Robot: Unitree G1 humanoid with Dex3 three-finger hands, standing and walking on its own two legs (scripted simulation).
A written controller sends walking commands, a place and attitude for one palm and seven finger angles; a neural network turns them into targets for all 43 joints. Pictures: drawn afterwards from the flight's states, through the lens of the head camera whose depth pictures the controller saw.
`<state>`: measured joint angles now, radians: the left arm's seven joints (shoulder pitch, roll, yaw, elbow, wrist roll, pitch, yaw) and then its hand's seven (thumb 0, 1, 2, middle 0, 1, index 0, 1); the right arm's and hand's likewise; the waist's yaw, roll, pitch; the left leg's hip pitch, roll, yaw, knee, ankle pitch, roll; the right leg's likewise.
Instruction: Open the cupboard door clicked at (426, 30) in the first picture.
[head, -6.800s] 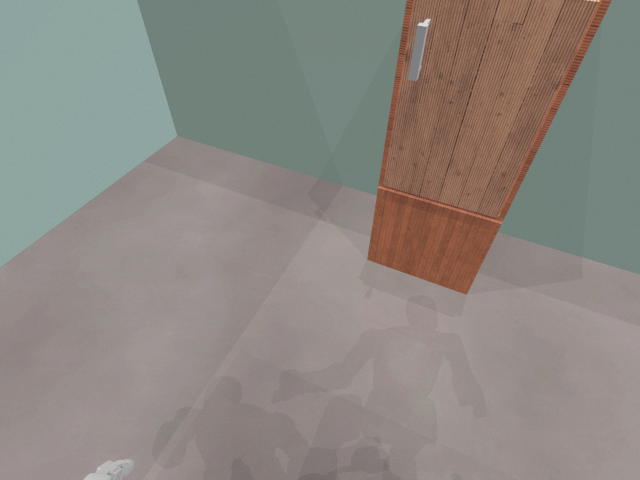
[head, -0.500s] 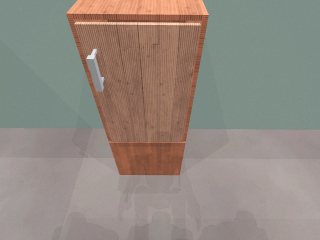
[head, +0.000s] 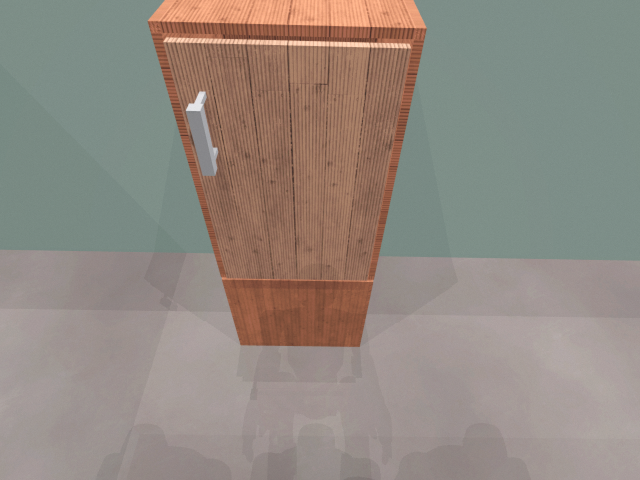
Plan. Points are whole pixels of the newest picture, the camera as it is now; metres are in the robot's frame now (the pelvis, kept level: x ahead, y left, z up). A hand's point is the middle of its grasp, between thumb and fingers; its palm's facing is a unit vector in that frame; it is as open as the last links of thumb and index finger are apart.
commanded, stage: look again from close up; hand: left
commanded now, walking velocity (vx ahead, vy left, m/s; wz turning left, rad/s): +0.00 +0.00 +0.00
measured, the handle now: (205, 134) +0.61 +0.24 +0.10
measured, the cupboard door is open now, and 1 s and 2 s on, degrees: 0 0 0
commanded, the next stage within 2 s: shuffle to correct the standing spot in 0.44 s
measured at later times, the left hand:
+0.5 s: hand out of the picture -0.05 +0.17 -0.19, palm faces +0.03 -0.99 -0.16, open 7.4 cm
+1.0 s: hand out of the picture -0.06 +0.16 -0.20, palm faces +0.06 -0.99 -0.10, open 7.4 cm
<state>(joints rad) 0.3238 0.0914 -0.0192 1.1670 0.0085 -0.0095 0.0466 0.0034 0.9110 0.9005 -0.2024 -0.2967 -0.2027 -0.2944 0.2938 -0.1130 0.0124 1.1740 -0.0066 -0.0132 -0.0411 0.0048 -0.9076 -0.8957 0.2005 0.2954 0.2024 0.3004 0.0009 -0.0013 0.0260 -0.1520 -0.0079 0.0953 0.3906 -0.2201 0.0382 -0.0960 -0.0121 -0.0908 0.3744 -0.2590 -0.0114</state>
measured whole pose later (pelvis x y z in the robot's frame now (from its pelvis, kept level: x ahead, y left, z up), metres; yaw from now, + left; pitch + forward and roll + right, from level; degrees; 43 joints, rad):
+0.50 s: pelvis -0.04 +0.01 -0.01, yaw +0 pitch -2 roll +0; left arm 0.35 0.13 -0.01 1.07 0.02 -0.01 0.03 0.00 0.91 0.90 -0.20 -0.30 -0.20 -0.29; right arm 0.32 -0.14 0.01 1.08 -0.02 -0.01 -0.02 0.01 -0.92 -0.90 0.20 0.30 0.20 0.30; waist 0.00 -0.01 -0.01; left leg -0.25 -0.01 0.10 0.49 -0.21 0.06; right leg -0.21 -0.03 -0.09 0.50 -0.26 -0.01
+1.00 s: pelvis -0.01 +0.02 -0.02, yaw +0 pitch +0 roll +0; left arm 0.43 0.12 0.03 1.10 0.03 0.01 0.01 0.01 0.91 0.90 -0.20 -0.30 -0.20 -0.29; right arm 0.40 -0.11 -0.02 1.07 -0.03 -0.05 -0.02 0.00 -0.90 -0.90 0.20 0.30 0.20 0.30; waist -0.01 -0.05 -0.02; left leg -0.27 -0.01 0.13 0.58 -0.33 0.08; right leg -0.37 -0.02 -0.06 0.86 -0.44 -0.06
